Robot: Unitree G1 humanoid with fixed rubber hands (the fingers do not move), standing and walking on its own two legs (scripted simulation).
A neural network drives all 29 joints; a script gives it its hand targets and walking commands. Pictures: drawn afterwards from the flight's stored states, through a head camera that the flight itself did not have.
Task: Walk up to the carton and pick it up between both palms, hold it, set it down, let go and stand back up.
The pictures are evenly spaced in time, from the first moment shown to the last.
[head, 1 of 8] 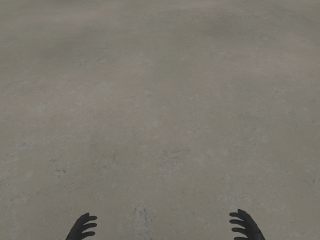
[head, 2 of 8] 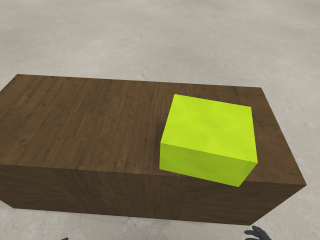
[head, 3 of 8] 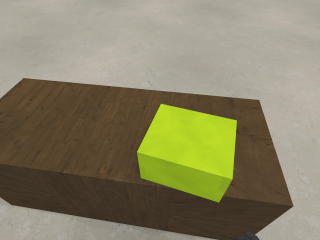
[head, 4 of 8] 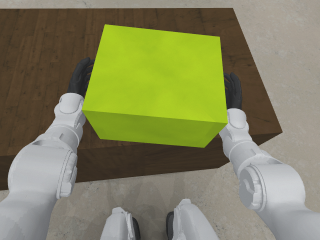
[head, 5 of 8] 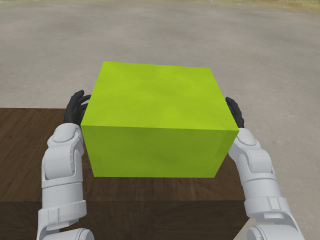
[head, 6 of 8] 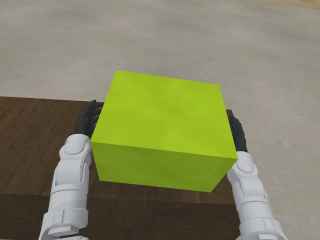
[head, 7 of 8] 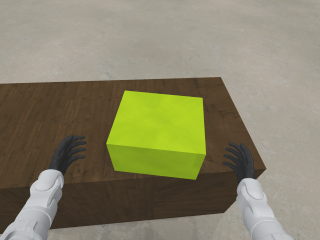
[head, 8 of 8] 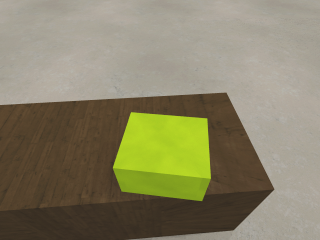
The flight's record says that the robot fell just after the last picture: no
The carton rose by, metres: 0.30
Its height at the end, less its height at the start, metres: +0.00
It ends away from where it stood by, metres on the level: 0.02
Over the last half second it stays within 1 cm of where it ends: yes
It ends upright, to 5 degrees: yes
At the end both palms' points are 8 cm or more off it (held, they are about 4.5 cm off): yes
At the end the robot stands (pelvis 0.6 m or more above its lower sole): yes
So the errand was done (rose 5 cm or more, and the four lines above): yes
